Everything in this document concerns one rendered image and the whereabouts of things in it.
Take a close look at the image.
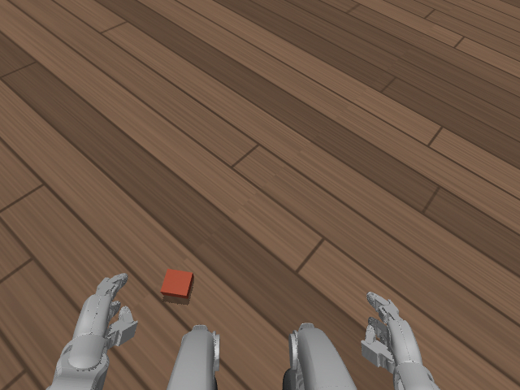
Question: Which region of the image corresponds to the right robot hand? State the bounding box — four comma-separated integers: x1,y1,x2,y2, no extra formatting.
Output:
361,292,423,374

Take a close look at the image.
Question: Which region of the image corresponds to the left robot arm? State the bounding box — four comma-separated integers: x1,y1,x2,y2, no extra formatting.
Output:
46,335,110,390

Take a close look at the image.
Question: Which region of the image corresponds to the small box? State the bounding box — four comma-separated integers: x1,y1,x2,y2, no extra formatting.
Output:
160,269,194,299

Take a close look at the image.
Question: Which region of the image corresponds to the left robot hand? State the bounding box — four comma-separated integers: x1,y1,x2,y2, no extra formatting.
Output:
72,273,138,349

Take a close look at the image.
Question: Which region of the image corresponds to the right robot arm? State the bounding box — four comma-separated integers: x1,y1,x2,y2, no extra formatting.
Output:
393,362,440,390

